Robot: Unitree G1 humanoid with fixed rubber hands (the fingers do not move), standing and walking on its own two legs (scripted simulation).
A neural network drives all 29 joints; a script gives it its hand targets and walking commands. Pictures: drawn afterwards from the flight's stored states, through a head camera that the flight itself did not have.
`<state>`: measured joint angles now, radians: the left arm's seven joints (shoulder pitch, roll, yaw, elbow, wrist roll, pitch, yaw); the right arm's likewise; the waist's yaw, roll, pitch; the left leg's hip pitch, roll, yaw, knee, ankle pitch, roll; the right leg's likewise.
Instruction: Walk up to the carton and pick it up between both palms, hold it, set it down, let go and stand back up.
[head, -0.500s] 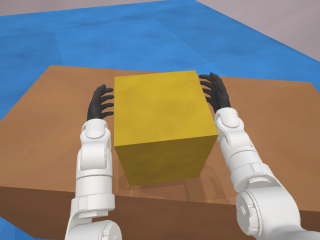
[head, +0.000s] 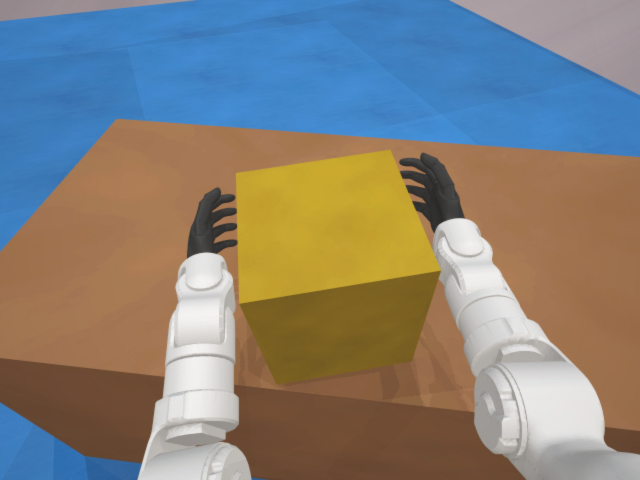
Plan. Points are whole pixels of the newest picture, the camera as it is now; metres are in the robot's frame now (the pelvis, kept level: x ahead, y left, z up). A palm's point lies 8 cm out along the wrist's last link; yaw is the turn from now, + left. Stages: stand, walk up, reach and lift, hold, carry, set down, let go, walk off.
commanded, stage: set down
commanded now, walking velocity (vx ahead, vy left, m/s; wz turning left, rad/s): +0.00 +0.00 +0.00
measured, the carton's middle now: (330, 274) +0.40 +0.03 +0.03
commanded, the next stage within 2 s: none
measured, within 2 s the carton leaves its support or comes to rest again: neither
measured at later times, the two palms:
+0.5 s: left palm (214, 265) +0.36 +0.18 +0.09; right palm (439, 219) +0.44 -0.11 +0.11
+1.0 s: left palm (213, 266) +0.35 +0.18 +0.09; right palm (440, 221) +0.43 -0.11 +0.12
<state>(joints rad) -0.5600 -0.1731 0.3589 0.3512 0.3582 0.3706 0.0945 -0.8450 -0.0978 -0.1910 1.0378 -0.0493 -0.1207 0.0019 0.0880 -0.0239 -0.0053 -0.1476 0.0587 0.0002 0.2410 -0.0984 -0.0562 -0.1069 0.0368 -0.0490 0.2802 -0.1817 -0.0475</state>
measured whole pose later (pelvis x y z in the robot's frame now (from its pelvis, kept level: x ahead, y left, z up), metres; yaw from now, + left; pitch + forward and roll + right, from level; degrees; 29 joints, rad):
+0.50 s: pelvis +0.00 +0.00 +0.00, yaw -1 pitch +5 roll +0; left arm -0.56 -0.21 0.42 0.44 0.35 0.28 0.12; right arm -0.88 -0.11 -0.24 1.11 -0.11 -0.15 0.04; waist 0.12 0.00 -0.04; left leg -0.23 0.07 0.01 0.24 -0.09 -0.06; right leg -0.19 0.05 -0.04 0.28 -0.17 -0.05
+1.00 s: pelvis +0.00 +0.00 +0.00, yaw -1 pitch +4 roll +0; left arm -0.57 -0.24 0.46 0.46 0.40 0.23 0.11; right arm -0.87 -0.09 -0.35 1.11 -0.19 -0.16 0.08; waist 0.12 -0.02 -0.05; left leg -0.22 0.06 0.03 0.23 -0.09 -0.05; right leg -0.19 0.04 -0.02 0.28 -0.17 -0.05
